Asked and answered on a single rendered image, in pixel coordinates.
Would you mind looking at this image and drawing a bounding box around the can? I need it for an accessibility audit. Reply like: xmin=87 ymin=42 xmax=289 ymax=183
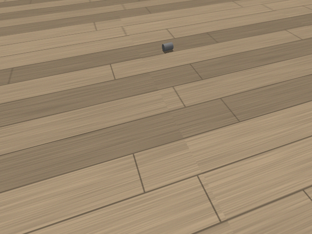
xmin=162 ymin=42 xmax=174 ymax=51

